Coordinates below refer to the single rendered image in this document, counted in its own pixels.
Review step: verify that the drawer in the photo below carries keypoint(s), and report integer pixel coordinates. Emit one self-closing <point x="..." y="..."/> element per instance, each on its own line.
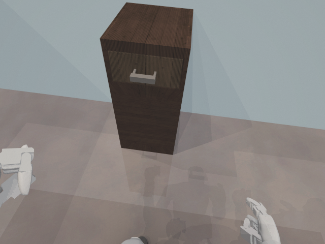
<point x="168" y="70"/>

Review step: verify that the left robot hand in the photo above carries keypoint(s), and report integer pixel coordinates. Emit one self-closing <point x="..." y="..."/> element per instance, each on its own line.
<point x="17" y="161"/>

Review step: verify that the handle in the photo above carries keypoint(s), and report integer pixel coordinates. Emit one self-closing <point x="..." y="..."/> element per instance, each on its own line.
<point x="141" y="78"/>

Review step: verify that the right robot hand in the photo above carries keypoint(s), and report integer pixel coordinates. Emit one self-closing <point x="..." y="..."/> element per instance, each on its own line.
<point x="256" y="231"/>

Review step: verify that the cabinet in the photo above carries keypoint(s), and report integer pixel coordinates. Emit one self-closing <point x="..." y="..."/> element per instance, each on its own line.
<point x="147" y="116"/>

